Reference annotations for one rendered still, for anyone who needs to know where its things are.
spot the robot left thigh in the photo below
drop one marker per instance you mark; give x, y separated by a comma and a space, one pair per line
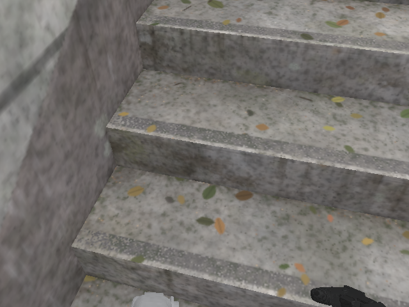
153, 299

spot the robot right hand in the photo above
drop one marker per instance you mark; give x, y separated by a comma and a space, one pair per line
343, 297

